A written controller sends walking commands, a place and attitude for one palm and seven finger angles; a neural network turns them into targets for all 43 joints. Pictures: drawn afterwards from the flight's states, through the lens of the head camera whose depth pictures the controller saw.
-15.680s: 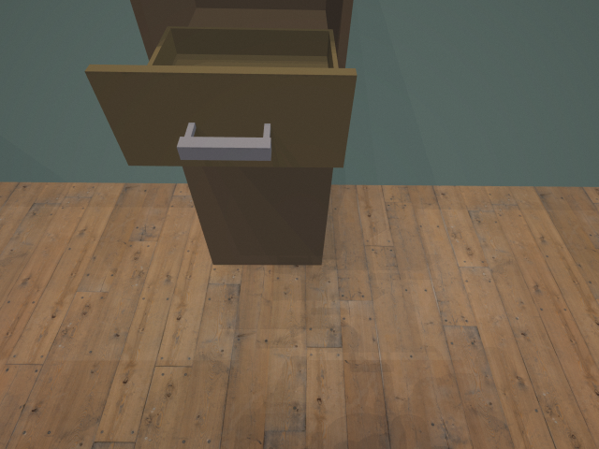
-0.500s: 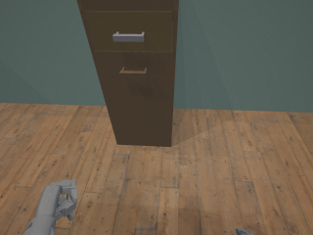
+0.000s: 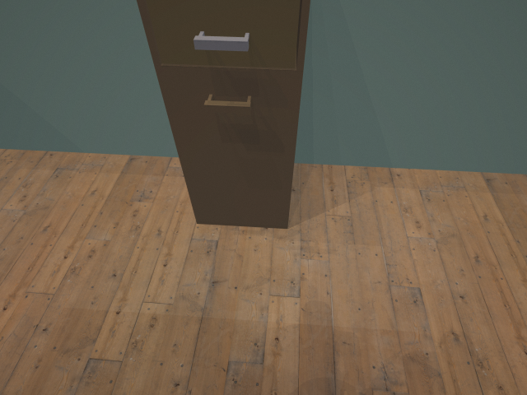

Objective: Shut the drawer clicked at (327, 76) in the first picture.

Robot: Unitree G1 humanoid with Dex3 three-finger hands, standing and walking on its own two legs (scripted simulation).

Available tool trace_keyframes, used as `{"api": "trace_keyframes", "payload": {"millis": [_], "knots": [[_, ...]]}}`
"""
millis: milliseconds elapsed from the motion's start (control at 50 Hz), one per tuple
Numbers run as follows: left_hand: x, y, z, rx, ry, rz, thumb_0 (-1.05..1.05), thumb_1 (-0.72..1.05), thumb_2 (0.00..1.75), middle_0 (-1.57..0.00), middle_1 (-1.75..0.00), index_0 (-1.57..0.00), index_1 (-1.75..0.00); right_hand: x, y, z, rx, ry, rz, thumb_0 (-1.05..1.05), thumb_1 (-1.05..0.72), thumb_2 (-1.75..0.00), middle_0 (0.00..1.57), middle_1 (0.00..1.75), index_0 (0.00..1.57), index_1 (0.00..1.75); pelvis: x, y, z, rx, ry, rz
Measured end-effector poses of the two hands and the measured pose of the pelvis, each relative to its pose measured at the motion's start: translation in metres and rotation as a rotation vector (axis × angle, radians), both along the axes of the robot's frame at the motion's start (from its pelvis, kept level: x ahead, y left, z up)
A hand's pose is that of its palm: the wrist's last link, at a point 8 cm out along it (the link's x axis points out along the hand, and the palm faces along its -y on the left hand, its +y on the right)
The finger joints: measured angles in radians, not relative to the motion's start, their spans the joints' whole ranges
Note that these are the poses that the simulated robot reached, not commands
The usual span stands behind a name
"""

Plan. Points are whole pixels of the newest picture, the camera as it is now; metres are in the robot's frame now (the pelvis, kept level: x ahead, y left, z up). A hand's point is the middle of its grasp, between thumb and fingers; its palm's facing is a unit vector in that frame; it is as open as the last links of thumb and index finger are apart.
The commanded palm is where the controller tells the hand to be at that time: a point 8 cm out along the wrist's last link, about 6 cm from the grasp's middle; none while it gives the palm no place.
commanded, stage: let the arm hang, fingers relaxed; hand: left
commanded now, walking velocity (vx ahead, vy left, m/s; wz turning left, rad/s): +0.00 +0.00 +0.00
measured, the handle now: (223, 39) +0.91 +0.16 +0.11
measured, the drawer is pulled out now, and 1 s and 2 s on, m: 0.00 0.00 0.00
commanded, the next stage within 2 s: look to check the result in 0.46 s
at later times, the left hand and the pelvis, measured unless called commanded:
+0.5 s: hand out of the picture -0.01 +0.15 -0.18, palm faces +0.02 -0.98 -0.19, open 7.3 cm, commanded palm none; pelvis -0.01 -0.01 +0.00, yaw -1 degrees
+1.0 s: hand out of the picture +0.02 +0.16 -0.17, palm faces +0.01 -0.98 -0.22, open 7.4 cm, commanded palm none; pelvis +0.00 -0.02 +0.00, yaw -1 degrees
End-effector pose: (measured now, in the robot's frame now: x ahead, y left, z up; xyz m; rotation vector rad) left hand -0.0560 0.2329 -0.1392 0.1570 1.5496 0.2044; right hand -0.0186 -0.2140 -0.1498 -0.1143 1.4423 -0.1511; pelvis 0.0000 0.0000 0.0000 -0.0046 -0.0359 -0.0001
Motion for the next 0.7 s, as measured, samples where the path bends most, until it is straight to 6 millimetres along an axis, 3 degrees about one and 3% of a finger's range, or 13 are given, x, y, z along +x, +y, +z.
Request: {"api": "trace_keyframes", "payload": {"millis": [120, 280, 520, 700], "knots": [[0.018, -0.015, -0.004, -0.023, -0.060, -0.013, 0.00, 0.91, 0.90, -0.29, -0.40, -0.29, -0.40, -0.004, 0.010, -0.004, 0.031, -0.012, -0.021, 0.01, -0.91, -0.90, 0.20, 0.30, 0.20, 0.30, -0.003, -0.001, 0.000, 0.004, -0.005, -0.007], [0.043, -0.033, -0.008, -0.051, -0.133, -0.036, 0.00, 0.91, 0.90, -0.22, -0.32, -0.22, -0.31, -0.015, 0.010, -0.005, 0.038, -0.010, -0.053, 0.01, -0.91, -0.90, 0.20, 0.30, 0.20, 0.30, -0.006, -0.007, -0.001, 0.006, -0.003, -0.014], [0.040, -0.034, -0.008, -0.037, -0.119, -0.033, 0.00, 0.91, 0.90, -0.20, -0.30, -0.20, -0.30, -0.034, -0.004, -0.002, 0.017, 0.040, -0.072, 0.01, -0.91, -0.90, 0.20, 0.30, 0.20, 0.30, -0.007, -0.015, -0.001, 0.003, -0.002, -0.014], [0.038, -0.031, -0.007, -0.028, -0.099, -0.034, 0.00, 0.91, 0.90, -0.20, -0.30, -0.20, -0.30, -0.029, -0.016, 0.000, -0.003, 0.042, -0.065, 0.01, -0.91, -0.90, 0.20, 0.30, 0.20, 0.30, -0.006, -0.018, -0.001, 0.002, 0.000, -0.015]]}}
